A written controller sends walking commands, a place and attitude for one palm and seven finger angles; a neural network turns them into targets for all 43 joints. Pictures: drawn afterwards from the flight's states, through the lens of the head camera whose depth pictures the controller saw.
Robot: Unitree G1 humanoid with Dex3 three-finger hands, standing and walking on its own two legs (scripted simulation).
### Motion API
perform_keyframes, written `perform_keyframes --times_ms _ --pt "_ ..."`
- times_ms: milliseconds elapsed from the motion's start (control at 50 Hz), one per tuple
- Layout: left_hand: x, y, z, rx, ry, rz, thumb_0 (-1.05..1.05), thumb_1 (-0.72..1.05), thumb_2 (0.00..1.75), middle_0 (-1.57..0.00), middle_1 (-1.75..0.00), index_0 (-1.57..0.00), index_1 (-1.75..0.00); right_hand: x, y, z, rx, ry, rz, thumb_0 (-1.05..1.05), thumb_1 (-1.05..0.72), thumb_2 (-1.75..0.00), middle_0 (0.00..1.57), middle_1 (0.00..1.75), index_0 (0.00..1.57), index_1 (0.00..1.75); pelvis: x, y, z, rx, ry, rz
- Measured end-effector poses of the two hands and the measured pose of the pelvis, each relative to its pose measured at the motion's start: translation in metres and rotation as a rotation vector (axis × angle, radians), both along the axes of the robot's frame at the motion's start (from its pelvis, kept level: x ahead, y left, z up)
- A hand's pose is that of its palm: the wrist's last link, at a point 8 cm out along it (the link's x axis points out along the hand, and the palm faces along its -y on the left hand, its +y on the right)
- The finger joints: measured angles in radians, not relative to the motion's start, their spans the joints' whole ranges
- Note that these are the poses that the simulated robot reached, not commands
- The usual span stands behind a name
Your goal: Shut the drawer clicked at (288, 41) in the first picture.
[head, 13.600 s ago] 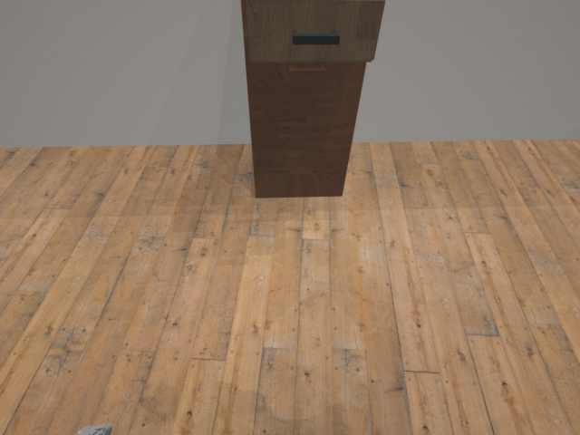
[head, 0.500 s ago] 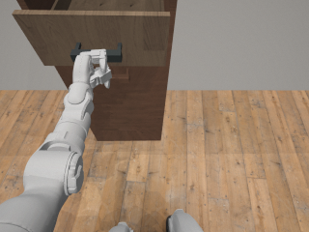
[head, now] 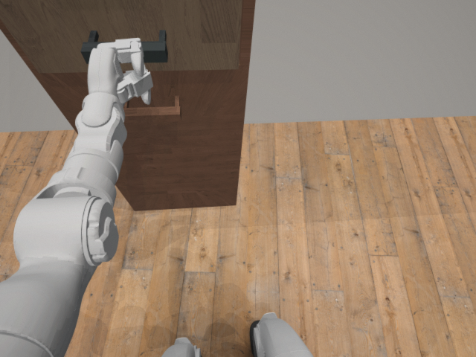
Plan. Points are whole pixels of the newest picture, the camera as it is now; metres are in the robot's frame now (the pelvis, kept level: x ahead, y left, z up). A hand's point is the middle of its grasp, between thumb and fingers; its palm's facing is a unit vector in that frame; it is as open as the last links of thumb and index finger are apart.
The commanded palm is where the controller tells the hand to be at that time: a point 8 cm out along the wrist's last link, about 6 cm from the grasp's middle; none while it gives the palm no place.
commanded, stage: push the drawer shut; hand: left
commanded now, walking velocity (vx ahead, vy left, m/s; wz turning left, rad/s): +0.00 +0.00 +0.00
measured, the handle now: (127, 44) +0.62 +0.12 +0.12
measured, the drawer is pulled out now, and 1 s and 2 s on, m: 0.02 0.00 0.00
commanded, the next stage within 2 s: pull the fist back off the drawer in 0.58 s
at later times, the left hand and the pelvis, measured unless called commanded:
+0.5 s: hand (139, 67) +0.57 +0.10 +0.12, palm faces -0.06 -1.00 -0.03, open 3.0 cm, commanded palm +0.60 +0.13 +0.12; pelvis -0.01 +0.01 -0.01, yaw +1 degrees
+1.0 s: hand (138, 67) +0.57 +0.10 +0.12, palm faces -0.05 -1.00 -0.03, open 3.0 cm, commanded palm +0.57 +0.13 +0.12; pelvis -0.02 +0.02 -0.01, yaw +1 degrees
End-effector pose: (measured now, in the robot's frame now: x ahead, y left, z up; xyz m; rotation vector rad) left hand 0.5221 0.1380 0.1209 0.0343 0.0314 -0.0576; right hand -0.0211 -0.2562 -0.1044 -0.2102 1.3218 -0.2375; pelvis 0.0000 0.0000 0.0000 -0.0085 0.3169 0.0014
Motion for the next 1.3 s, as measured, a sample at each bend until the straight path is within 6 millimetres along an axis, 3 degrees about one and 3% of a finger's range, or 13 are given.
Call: perform_keyframes --times_ms 180,400,840,1060,1300 --pt "0.021 0.003 0.0 -0.001 0.013 -0.002 0.0 0.81 0.98 -1.4 -1.6 -1.4 -1.59 -0.01 0.001 0.003 -0.018 0.046 -0.015 0.0 -0.9 -0.9 0.21 0.3 0.2 0.3 0.002 0.002 -0.003 -0.007 0.035 0.002" --pt "0.024 0.012 -0.002 0.0 0.02 0.001 -0.02 0.68 0.98 -1.4 -1.6 -1.4 -1.59 -0.029 0.007 0.006 -0.031 0.098 -0.015 0.0 -0.9 -0.9 0.21 0.3 0.2 0.3 -0.003 0.006 -0.006 -0.02 0.055 0.017" --pt "0.027 0.017 -0.001 -0.004 0.018 0.003 0.0 0.62 0.98 -1.4 -1.6 -1.4 -1.59 -0.064 0.023 0.01 -0.036 0.137 -0.027 0.0 -0.9 -0.9 0.21 0.3 0.2 0.3 -0.016 0.017 -0.011 -0.027 0.075 0.016" --pt "0.025 0.015 -0.002 -0.004 0.009 0.005 -0.01 0.65 0.97 -1.4 -1.6 -1.4 -1.59 -0.055 0.023 0.006 -0.021 0.135 -0.007 0.0 -0.9 -0.9 0.21 0.3 0.2 0.3 -0.014 0.017 -0.013 -0.027 0.073 0.019" --pt "0.016 0.001 0.0 -0.023 -0.022 -0.001 0.01 0.83 0.92 -1.4 -1.6 -1.4 -1.59 -0.016 0.016 0.004 0.021 0.059 -0.021 0.0 -0.9 -0.9 0.21 0.3 0.2 0.3 0.005 0.01 -0.004 -0.016 0.035 -0.011"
